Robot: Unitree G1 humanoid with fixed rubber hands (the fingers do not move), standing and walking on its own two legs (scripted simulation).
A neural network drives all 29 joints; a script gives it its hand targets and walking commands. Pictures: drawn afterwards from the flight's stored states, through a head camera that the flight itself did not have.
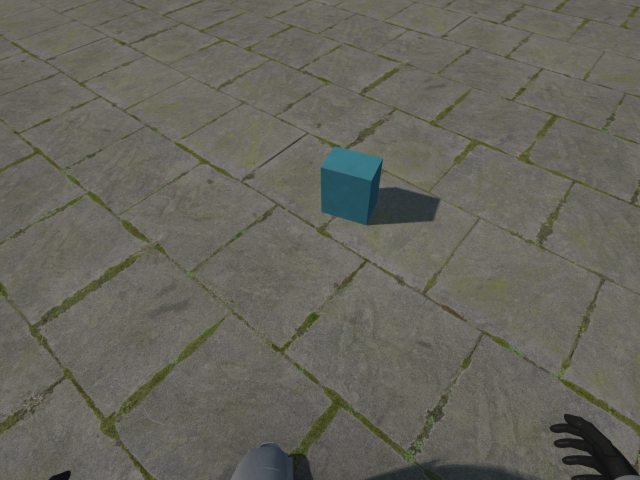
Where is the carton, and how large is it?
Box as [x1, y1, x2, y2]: [321, 146, 382, 224]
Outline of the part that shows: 334,146 321,166 321,211 366,224 376,203 382,158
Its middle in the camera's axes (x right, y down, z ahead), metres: +0.13 -0.22 +1.63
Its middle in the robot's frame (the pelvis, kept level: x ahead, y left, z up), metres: +1.27 -0.07 -0.64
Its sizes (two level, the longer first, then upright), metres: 0.211 0.147 0.255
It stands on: the floor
